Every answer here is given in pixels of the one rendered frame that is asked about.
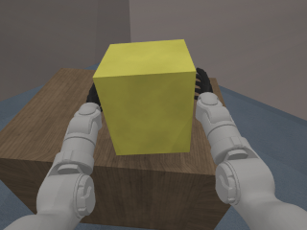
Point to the right robot forearm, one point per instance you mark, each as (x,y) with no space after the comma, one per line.
(221,132)

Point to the left robot upper arm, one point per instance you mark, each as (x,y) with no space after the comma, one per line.
(63,200)

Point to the left robot forearm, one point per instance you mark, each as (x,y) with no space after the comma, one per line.
(76,154)

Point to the left robot hand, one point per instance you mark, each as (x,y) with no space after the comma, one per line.
(93,96)

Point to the carton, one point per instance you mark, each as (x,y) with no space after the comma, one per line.
(147,91)

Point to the right robot hand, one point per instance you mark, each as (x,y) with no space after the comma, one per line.
(204,83)

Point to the right robot upper arm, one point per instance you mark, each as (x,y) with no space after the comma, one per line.
(247,185)

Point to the pedestal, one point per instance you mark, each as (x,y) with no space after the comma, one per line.
(159,191)

